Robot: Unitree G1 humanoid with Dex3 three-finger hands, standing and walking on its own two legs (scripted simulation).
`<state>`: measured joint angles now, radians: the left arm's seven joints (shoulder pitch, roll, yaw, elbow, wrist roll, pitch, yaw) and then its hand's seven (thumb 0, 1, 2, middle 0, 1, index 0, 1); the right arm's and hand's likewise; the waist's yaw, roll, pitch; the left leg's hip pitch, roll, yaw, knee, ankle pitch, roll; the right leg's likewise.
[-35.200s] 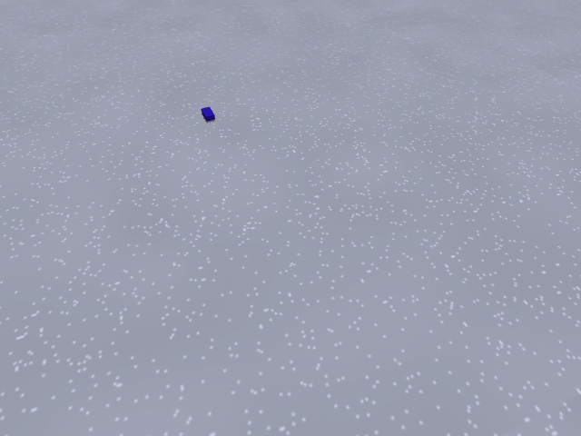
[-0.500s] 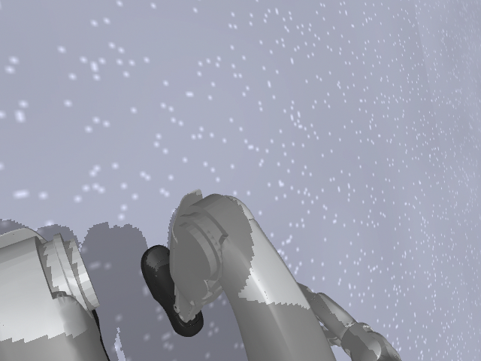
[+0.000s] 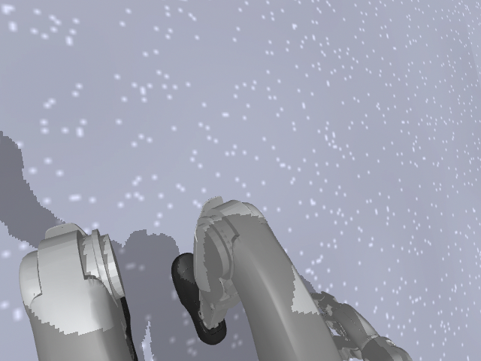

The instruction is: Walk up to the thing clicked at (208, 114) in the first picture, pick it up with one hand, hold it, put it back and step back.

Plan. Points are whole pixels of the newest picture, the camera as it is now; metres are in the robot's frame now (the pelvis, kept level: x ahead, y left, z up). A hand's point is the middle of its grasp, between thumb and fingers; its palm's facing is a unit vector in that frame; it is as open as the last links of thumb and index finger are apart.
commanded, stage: settle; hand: left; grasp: from above
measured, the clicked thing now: out of the picture +0.44 +0.42 -0.25
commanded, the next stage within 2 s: lift in 0.36 s
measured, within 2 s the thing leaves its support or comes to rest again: neither
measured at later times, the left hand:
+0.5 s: hand out of the picture +0.43 +0.39 -0.15, palm faces -0.44 -0.08 -0.89, open 8.0 cm
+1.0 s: hand out of the picture +0.36 +0.38 -0.03, palm faces -0.45 -0.15 -0.88, open 8.1 cm
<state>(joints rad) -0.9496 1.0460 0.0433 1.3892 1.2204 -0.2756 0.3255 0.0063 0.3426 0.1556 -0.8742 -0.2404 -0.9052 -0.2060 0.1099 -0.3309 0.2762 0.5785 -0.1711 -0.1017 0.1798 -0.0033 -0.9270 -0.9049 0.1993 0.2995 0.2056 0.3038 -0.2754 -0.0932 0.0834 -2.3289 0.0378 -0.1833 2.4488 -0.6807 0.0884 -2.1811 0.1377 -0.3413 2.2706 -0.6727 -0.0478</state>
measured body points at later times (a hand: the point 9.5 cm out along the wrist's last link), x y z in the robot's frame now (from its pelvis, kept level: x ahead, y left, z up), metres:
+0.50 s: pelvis +0.00 +0.00 +0.01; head +0.24 +0.13 +0.37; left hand +0.45 +0.39 -0.10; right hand +0.12 -0.25 -0.08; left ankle +0.07 +0.10 -0.30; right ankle +0.10 -0.08 -0.30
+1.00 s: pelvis +0.00 +0.00 +0.09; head +0.19 +0.11 +0.48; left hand +0.38 +0.39 +0.02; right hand +0.14 -0.24 -0.02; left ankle +0.07 +0.10 -0.30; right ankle +0.10 -0.08 -0.30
